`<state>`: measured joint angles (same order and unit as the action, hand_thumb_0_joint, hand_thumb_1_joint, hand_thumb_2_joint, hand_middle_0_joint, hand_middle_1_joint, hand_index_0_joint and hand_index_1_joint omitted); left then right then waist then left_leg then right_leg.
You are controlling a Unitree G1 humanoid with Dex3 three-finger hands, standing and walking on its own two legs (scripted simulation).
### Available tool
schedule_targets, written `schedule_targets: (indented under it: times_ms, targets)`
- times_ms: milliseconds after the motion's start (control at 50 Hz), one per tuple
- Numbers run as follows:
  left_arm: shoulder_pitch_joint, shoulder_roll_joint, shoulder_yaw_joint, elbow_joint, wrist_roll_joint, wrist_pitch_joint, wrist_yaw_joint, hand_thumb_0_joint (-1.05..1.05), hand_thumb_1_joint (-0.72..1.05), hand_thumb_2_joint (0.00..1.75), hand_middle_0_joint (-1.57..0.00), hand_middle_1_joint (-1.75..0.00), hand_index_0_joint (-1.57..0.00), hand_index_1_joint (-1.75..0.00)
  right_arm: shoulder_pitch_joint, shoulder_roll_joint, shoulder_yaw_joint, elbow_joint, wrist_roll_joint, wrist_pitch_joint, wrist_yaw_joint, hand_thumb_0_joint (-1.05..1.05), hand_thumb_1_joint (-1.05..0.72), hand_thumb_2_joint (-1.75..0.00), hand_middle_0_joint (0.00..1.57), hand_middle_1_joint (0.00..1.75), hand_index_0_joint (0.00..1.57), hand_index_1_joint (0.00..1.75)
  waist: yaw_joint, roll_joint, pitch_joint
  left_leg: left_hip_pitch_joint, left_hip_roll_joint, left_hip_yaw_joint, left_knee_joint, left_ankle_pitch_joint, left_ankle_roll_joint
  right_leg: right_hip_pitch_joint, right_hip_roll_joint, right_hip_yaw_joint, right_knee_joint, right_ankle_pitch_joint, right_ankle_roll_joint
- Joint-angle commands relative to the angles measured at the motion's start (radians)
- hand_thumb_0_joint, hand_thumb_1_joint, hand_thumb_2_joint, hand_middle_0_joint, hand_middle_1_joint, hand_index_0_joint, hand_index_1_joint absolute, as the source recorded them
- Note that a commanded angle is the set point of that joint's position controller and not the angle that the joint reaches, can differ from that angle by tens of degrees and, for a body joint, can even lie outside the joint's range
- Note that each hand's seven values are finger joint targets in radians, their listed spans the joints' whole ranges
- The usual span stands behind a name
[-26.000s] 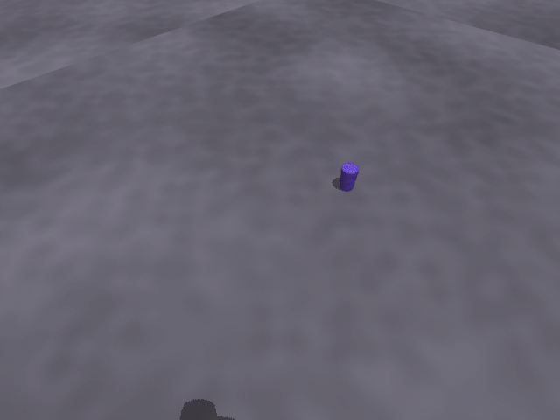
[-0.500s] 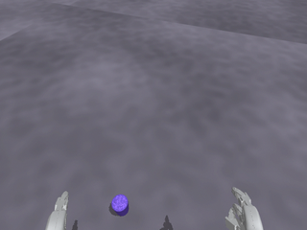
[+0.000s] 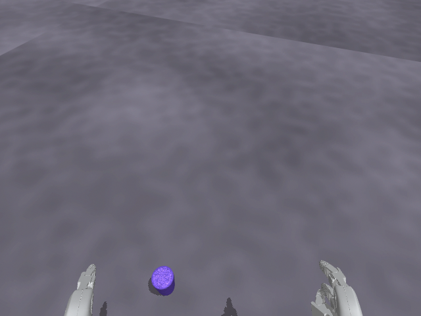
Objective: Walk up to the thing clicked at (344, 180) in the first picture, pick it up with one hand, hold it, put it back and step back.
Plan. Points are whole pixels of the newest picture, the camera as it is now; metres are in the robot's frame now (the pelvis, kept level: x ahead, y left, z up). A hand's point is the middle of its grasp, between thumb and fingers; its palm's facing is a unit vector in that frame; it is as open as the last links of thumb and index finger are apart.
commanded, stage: home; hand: left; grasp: from the side
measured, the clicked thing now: (164, 282) +0.39 +0.19 -0.66
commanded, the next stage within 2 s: stand in 1.06 s
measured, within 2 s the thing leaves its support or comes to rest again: neither
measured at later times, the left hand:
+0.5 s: hand out of the picture +0.15 +0.18 -0.06, palm faces +0.11 -0.95 -0.29, open 17.5 cm
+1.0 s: hand out of the picture +0.16 +0.18 -0.06, palm faces +0.11 -0.95 -0.29, open 17.5 cm
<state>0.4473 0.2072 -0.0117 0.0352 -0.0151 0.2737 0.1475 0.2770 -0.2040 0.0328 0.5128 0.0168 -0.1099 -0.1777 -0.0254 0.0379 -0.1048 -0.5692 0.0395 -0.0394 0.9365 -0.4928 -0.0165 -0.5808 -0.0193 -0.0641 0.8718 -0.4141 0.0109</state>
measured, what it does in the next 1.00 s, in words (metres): stands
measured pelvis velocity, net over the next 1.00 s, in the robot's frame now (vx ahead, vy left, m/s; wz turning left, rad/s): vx -0.01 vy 0.00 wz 0.00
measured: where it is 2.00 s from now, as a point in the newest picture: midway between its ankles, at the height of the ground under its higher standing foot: outside the picture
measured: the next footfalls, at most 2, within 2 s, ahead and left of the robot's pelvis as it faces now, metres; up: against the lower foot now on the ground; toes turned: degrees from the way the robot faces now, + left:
none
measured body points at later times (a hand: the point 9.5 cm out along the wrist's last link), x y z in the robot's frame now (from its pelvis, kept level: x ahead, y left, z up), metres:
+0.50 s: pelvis -0.01 +0.00 +0.00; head +0.00 +0.00 +0.45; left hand +0.15 +0.23 -0.04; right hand +0.15 -0.24 -0.07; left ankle -0.01 +0.13 -0.69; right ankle +0.02 -0.13 -0.69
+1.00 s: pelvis -0.01 +0.00 +0.00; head +0.01 +0.00 +0.45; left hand +0.15 +0.23 -0.04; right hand +0.15 -0.24 -0.07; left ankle -0.01 +0.13 -0.69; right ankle +0.02 -0.13 -0.69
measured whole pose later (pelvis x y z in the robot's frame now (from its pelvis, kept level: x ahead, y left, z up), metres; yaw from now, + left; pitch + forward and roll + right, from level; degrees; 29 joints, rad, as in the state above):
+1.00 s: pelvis -0.01 +0.00 +0.00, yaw +0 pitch +7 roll -2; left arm 0.44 0.20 -0.01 0.05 -0.01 0.26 0.14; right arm 0.27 -0.20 0.03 0.53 0.01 -0.14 -0.19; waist -0.02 0.03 -0.09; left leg -0.57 0.04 -0.04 0.93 -0.48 -0.02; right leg -0.58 -0.02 -0.06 0.87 -0.40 0.01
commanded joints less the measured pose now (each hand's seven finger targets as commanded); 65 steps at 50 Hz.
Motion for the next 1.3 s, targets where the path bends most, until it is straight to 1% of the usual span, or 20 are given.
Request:
schedule_targets:
  times_ms: [0,40,80,100,140,180,280,420,460,480,500,560,640,840,880,1140,1180,1200,1260,1280]
  targets:
    - [-0.033,0.096,0.052,-0.175,0.009,-0.046,0.004,0.0,-0.56,0.05,-0.05,-0.06,-0.05,-0.05,-0.075,-0.111,-0.048,-0.16,-0.005,-0.057,-0.014,0.0,-0.9,-0.9,0.2,0.3,0.2,0.3,-0.003,-0.018,-0.09,0.018,-0.037,0.028,-0.166,0.234,0.019,0.109,0.033,-0.014,-0.135,0.175,-0.018]
    - [-0.042,0.121,0.073,-0.211,0.009,-0.049,0.007,0.0,-0.57,0.05,-0.05,-0.05,-0.05,-0.05,-0.07,-0.113,-0.05,-0.158,-0.005,-0.059,-0.015,0.0,-0.9,-0.9,0.2,0.3,0.2,0.3,0.003,0.0,-0.119,0.024,-0.041,0.034,-0.154,0.252,0.021,0.124,0.027,-0.005,-0.133,0.197,-0.018]
    - [-0.008,0.081,0.046,-0.154,0.01,-0.044,0.001,0.0,-0.57,0.04,-0.05,-0.05,-0.05,-0.05,-0.071,-0.11,-0.05,-0.156,-0.007,-0.061,-0.016,0.0,-0.9,-0.9,0.2,0.3,0.2,0.3,-0.007,-0.028,-0.091,0.018,-0.036,0.034,-0.157,0.24,0.021,0.113,0.031,-0.009,-0.132,0.185,-0.017]
    - [-0.032,0.099,0.058,-0.191,0.008,-0.047,0.004,0.0,-0.56,0.05,-0.05,-0.05,-0.05,-0.05,-0.077,-0.111,-0.048,-0.161,-0.003,-0.062,-0.016,0.0,-0.9,-0.9,0.2,0.3,0.2,0.3,0.003,-0.007,-0.098,0.022,-0.039,0.036,-0.161,0.233,0.021,0.114,0.028,-0.008,-0.136,0.181,-0.017]
    - [-0.067,0.117,0.065,-0.207,0.009,-0.051,0.004,0.0,-0.58,0.04,-0.05,-0.05,-0.05,-0.05,-0.08,-0.113,-0.048,-0.156,-0.004,-0.063,-0.017,0.0,-0.9,-0.9,0.2,0.3,0.2,0.3,0.0,-0.002,-0.083,0.017,-0.04,0.035,-0.17,0.195,0.022,0.101,0.027,-0.007,-0.147,0.144,-0.017]
    - [-0.024,0.088,0.052,-0.155,0.009,-0.045,0.002,0.0,-0.56,0.05,-0.05,-0.06,-0.05,-0.06,-0.079,-0.109,-0.046,-0.151,-0.006,-0.067,-0.015,0.0,-0.9,-0.9,0.2,0.3,0.2,0.3,-0.002,-0.028,-0.067,0.008,-0.039,0.034,-0.17,0.187,0.024,0.1,0.029,-0.009,-0.149,0.136,-0.015]
    - [-0.03,0.098,0.055,-0.181,0.01,-0.051,0.002,0.0,-0.56,0.05,-0.05,-0.06,-0.05,-0.06,-0.079,-0.113,-0.048,-0.155,-0.005,-0.066,-0.018,0.0,-0.9,-0.9,0.2,0.3,0.2,0.3,0.004,-0.004,-0.1,0.023,-0.036,0.031,-0.175,0.206,0.02,0.11,0.031,-0.009,-0.137,0.147,-0.02]
    - [-0.046,0.093,0.055,-0.165,0.011,-0.056,0.002,0.0,-0.55,0.06,-0.05,-0.06,-0.05,-0.06,-0.079,-0.108,-0.045,-0.15,-0.007,-0.074,-0.016,0.0,-0.9,-0.9,0.2,0.3,0.2,0.3,0.001,-0.01,-0.064,0.004,-0.037,0.033,-0.177,0.172,0.022,0.1,0.029,-0.008,-0.146,0.119,-0.017]
    - [-0.042,0.104,0.062,-0.187,0.013,-0.059,0.001,0.0,-0.56,0.05,-0.05,-0.06,-0.05,-0.06,-0.08,-0.111,-0.048,-0.151,-0.007,-0.074,-0.019,0.0,-0.9,-0.9,0.2,0.3,0.2,0.3,0.003,-0.008,-0.106,0.024,-0.04,0.037,-0.169,0.197,0.022,0.113,0.027,-0.001,-0.147,0.144,-0.017]
    - [-0.043,0.086,0.045,-0.16,0.011,-0.056,-0.001,0.0,-0.56,0.05,-0.05,-0.06,-0.05,-0.06,-0.08,-0.111,-0.046,-0.15,-0.006,-0.076,-0.017,0.0,-0.9,-0.9,0.2,0.3,0.2,0.3,-0.006,-0.015,-0.068,0.009,-0.039,0.035,-0.174,0.182,0.022,0.097,0.029,-0.006,-0.145,0.132,-0.016]
    - [-0.043,0.083,0.046,-0.157,0.011,-0.057,0.0,0.0,-0.56,0.05,-0.05,-0.06,-0.05,-0.05,-0.085,-0.109,-0.045,-0.146,-0.007,-0.078,-0.015,0.0,-0.9,-0.9,0.2,0.3,0.2,0.3,0.001,-0.021,-0.046,-0.003,-0.036,0.031,-0.184,0.157,0.022,0.09,0.031,-0.011,-0.145,0.107,-0.017]
    - [-0.045,0.092,0.054,-0.164,0.013,-0.062,0.001,0.0,-0.59,0.03,-0.05,-0.05,-0.05,-0.05,-0.083,-0.111,-0.046,-0.146,-0.009,-0.079,-0.016,0.0,-0.9,-0.9,0.2,0.3,0.2,0.3,0.005,-0.007,-0.062,-0.001,-0.035,0.027,-0.191,0.145,0.021,0.095,0.032,-0.011,-0.145,0.091,-0.019]
    - [-0.039,0.092,0.052,-0.163,0.013,-0.063,-0.001,0.0,-0.57,0.05,-0.05,-0.06,-0.05,-0.05,-0.081,-0.111,-0.048,-0.145,-0.009,-0.081,-0.018,0.0,-0.9,-0.9,0.2,0.3,0.2,0.3,-0.002,-0.03,-0.083,0.014,-0.039,0.035,-0.173,0.187,0.024,0.102,0.029,-0.004,-0.144,0.133,-0.016]
    - [-0.042,0.089,0.056,-0.172,0.013,-0.064,0.0,0.0,-0.57,0.04,-0.05,-0.05,-0.05,-0.05,-0.081,-0.108,-0.046,-0.146,-0.008,-0.086,-0.02,0.0,-0.9,-0.9,0.2,0.3,0.2,0.3,0.002,-0.026,-0.07,0.01,-0.039,0.039,-0.174,0.159,0.024,0.094,0.025,0.001,-0.153,0.108,-0.015]
    - [-0.028,0.094,0.062,-0.182,0.014,-0.064,0.0,0.0,-0.58,0.04,-0.05,-0.05,-0.05,-0.05,-0.077,-0.108,-0.05,-0.142,-0.011,-0.086,-0.022,0.0,-0.9,-0.9,0.2,0.3,0.2,0.3,0.004,-0.018,-0.111,0.028,-0.039,0.041,-0.162,0.205,0.023,0.115,0.026,0.002,-0.148,0.154,-0.014]
    - [-0.032,0.089,0.054,-0.175,0.015,-0.06,-0.002,0.0,-0.58,0.04,-0.05,-0.05,-0.05,-0.05,-0.07,-0.108,-0.051,-0.136,-0.013,-0.082,-0.021,0.0,-0.9,-0.9,0.2,0.3,0.2,0.3,0.001,-0.004,-0.09,0.031,-0.034,0.038,-0.162,0.252,0.019,0.117,0.03,-0.003,-0.137,0.194,-0.017]
    - [-0.047,0.086,0.051,-0.178,0.015,-0.061,-0.001,0.0,-0.42,0.2,-0.2,-0.21,-0.2,-0.21,-0.075,-0.11,-0.052,-0.137,-0.011,-0.085,-0.02,0.0,-0.9,-0.9,0.2,0.3,0.2,0.3,0.005,-0.013,-0.086,0.028,-0.032,0.034,-0.17,0.24,0.019,0.113,0.031,-0.008,-0.133,0.18,-0.017]
    - [-0.037,0.091,0.058,-0.172,0.015,-0.061,0.0,0.0,-0.34,0.28,-0.2,-0.29,-0.2,-0.29,-0.07,-0.111,-0.053,-0.131,-0.013,-0.084,-0.019,0.0,-0.9,-0.9,0.2,0.3,0.2,0.3,0.011,0.01,-0.075,0.027,-0.032,0.033,-0.173,0.243,0.015,0.112,0.033,-0.009,-0.129,0.178,-0.02]
    - [-0.041,0.082,0.047,-0.174,0.015,-0.063,-0.001,0.0,-0.1,0.52,-0.2,-0.3,-0.2,-0.3,-0.075,-0.114,-0.052,-0.137,-0.012,-0.085,-0.017,0.0,-0.9,-0.9,0.2,0.3,0.2,0.3,0.003,0.0,-0.081,0.032,-0.026,0.025,-0.181,0.244,0.014,0.109,0.036,-0.014,-0.124,0.173,-0.022]
    - [-0.035,0.088,0.051,-0.178,0.013,-0.061,-0.001,0.0,-0.02,0.6,-0.2,-0.3,-0.2,-0.3,-0.073,-0.11,-0.051,-0.136,-0.011,-0.086,-0.016,0.0,-0.9,-0.9,0.2,0.3,0.2,0.3,0.011,0.01,-0.078,0.027,-0.029,0.026,-0.178,0.246,0.014,0.111,0.035,-0.014,-0.126,0.174,-0.021]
